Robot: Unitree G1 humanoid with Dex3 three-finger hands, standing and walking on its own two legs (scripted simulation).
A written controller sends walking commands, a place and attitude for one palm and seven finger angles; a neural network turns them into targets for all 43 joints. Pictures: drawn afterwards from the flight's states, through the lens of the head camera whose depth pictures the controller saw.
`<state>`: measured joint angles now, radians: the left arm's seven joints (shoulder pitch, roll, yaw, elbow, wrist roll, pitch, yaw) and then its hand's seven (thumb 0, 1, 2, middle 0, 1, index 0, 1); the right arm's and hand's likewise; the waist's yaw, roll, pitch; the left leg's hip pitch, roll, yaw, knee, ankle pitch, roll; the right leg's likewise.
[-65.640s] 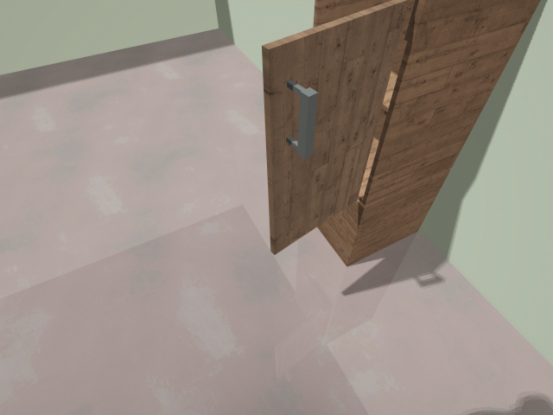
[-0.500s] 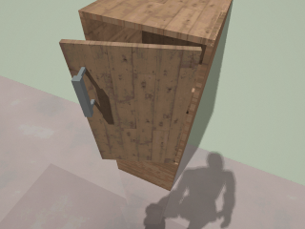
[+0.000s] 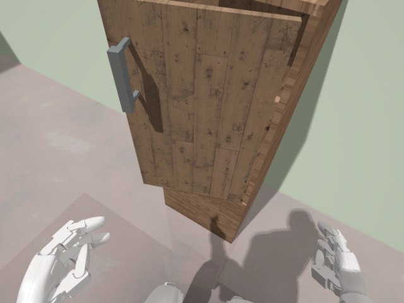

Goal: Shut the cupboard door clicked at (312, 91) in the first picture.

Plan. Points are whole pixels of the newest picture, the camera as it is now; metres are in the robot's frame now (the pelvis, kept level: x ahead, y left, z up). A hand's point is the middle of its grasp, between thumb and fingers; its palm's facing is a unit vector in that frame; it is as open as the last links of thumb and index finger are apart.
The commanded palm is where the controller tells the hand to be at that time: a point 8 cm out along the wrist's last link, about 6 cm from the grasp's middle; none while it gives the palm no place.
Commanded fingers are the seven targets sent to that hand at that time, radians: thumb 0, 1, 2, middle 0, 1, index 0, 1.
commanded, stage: raise the hand and make a fist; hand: left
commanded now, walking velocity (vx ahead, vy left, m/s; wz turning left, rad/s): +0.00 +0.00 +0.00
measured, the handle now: (127, 76) +0.49 +0.21 +0.19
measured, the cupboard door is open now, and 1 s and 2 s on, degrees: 20 20 20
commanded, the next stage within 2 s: bring the fist close to the handle in 1.42 s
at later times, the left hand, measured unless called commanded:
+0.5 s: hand (85, 210) +0.23 +0.21 +0.12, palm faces -0.07 -1.00 -0.04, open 3.6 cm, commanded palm +0.20 +0.27 +0.13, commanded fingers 0.00 0.90 0.90 -1.12 -1.30 -1.12 -1.30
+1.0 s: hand (52, 176) +0.24 +0.25 +0.18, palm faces -0.06 -0.99 -0.10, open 3.1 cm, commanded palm +0.22 +0.29 +0.19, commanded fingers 0.00 0.90 0.90 -1.30 -1.50 -1.30 -1.50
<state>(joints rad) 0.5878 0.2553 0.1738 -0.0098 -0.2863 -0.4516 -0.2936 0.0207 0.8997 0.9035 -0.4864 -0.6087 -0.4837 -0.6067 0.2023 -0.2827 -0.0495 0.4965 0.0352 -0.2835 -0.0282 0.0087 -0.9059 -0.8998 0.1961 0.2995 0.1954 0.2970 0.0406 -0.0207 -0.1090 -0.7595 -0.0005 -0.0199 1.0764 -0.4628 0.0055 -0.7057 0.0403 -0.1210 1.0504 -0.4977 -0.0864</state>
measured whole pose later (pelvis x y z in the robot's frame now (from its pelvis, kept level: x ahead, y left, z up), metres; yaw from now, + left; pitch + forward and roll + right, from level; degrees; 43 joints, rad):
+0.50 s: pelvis +0.03 +0.04 +0.03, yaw -1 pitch +8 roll -2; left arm 0.48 0.24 0.14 -0.24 -0.30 -0.26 -0.29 0.02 0.90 0.91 -0.93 -1.11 -0.93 -1.10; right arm 0.30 -0.26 0.02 0.54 0.04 -0.26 -0.04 0.01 -0.90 -0.90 0.20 0.30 0.20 0.30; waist 0.02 0.04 -0.07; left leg -0.63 -0.03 0.01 0.92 -0.43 0.07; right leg -0.57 0.02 -0.08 0.87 -0.44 -0.02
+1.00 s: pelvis +0.02 +0.05 +0.05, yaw +0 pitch +0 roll -2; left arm 0.30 0.34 0.20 -0.27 -0.29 -0.01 -0.27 0.02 0.90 0.90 -1.29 -1.48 -1.28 -1.48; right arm 0.25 -0.23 0.09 0.55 0.05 -0.24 -0.07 0.01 -0.90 -0.90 0.20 0.30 0.20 0.30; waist 0.04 0.04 -0.04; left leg -0.38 -0.04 0.02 0.71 -0.33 0.08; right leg -0.31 0.01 -0.07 0.65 -0.33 -0.01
